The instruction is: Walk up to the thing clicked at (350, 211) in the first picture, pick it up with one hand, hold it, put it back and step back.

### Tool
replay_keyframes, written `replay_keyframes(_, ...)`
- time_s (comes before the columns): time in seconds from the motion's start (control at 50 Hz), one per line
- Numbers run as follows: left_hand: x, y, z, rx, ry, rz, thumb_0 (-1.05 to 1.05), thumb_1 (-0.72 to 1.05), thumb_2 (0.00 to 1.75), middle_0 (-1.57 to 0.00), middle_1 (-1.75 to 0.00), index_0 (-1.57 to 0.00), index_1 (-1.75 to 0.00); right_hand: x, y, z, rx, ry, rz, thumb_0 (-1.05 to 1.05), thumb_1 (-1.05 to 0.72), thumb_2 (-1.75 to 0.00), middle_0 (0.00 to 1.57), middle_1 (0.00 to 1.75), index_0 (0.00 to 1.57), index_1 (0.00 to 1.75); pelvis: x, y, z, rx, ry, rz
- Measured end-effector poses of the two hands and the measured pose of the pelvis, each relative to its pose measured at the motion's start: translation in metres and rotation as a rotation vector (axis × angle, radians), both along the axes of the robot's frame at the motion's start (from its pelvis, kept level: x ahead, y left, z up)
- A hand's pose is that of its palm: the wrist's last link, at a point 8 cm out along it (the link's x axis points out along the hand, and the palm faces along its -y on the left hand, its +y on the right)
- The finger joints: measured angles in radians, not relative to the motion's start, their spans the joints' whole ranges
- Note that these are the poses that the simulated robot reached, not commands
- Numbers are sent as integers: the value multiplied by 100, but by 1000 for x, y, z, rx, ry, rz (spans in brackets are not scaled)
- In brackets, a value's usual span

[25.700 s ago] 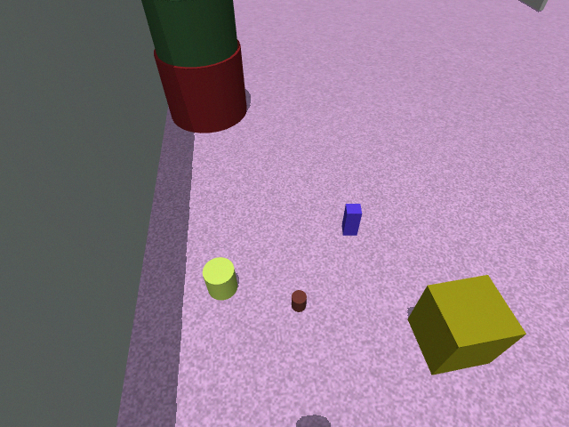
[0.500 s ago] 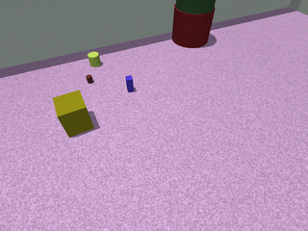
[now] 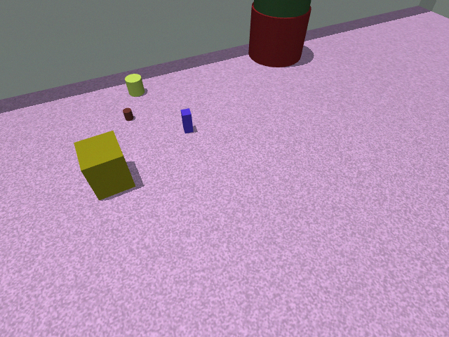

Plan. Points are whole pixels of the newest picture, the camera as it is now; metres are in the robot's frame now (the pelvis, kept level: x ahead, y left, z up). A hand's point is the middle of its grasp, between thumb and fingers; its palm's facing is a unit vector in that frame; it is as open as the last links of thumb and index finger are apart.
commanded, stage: stand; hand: left
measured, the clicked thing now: (187, 121) +1.46 +0.27 -0.71
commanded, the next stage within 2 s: walk up in 0.66 s
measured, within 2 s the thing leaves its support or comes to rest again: neither
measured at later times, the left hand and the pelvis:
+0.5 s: hand out of the picture +0.07 +0.26 -0.16, palm faces -0.02 -0.94 -0.34, open 7.4 cm; pelvis +0.00 +0.00 +0.00, yaw -1 degrees
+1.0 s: hand out of the picture +0.08 +0.36 -0.18, palm faces +0.06 -0.92 -0.38, open 7.4 cm; pelvis +0.08 +0.06 -0.03, yaw +4 degrees
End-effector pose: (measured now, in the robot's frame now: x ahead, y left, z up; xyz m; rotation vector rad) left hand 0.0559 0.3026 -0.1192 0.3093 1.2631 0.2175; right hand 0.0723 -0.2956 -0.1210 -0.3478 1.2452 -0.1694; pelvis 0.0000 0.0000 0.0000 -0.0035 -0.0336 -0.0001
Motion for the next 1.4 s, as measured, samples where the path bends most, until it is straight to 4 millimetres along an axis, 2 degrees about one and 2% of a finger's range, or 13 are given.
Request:
replay_keyframes(0.28,7,-1,0,-4,-18,-12,0,90,90,-20,-30,-20,-30,1,0,2,-3,-15,-6,0,-90,-90,21,30,21,30,0,1,0,-1,-3,-6)
replay_keyframes(0.66,3,2,0,-1,-1,-13,0,90,90,-20,-30,-20,-30,-7,2,1,-1,0,-15,0,-90,-90,21,30,21,30,0,3,0,1,-2,-13)
replay_keyframes(0.72,3,7,2,-16,-40,4,0,90,89,-21,-30,-20,-30,-5,-1,2,9,-11,-9,0,-90,-90,21,30,21,30,4,3,-1,-5,3,8)
replay_keyframes(0.8,-5,27,7,0,-93,51,0,90,89,-21,-30,-20,-30,15,-4,10,-15,2,36,1,-90,-90,21,30,21,30,16,12,-2,3,7,35)
replay_keyframes(0.88,-14,58,3,21,-41,80,0,90,89,-21,-30,-20,-30,53,1,20,-38,-50,66,1,-90,-90,21,30,21,30,37,30,-6,-8,-1,59)
replay_keyframes(0.94,-7,86,-11,31,-4,94,0,90,89,-21,-30,-20,-30,83,9,20,-73,-100,76,1,-90,-90,21,30,21,30,59,49,-20,-12,-5,68)
replay_keyframes(0.98,5,101,-21,39,22,87,0,90,90,-21,-30,-20,-30,96,16,17,-97,-142,65,1,-90,-90,21,30,21,30,72,60,-29,10,-12,58)
replay_keyframes(1.02,25,105,-22,34,31,73,1,91,90,-20,-30,-20,-30,100,24,19,-94,-157,41,0,-91,-90,21,30,21,30,84,65,-27,16,-15,63)
replay_keyframes(1.12,88,100,-10,-5,-40,20,1,91,90,-20,-30,-20,-30,107,42,23,-65,-120,20,0,-90,-90,21,30,21,30,119,70,-13,36,-22,45)
replay_keyframes(1.2,137,92,1,-22,-65,-22,0,91,90,-20,-30,-20,-30,120,48,20,-32,-96,5,0,-90,-90,21,30,21,30,151,70,-7,41,-24,36)
replay_keyframes(1.3,204,79,13,-14,-86,-61,0,91,90,-20,-30,-20,-30,152,39,6,-1,-65,-14,1,-90,-90,21,30,21,30,199,60,-9,46,-18,28)
replay_keyframes(1.4,280,63,15,44,-156,-74,0,90,90,-20,-30,-20,-30,205,15,-20,10,-40,-12,1,-90,-90,21,30,21,30,257,37,-26,31,-11,32)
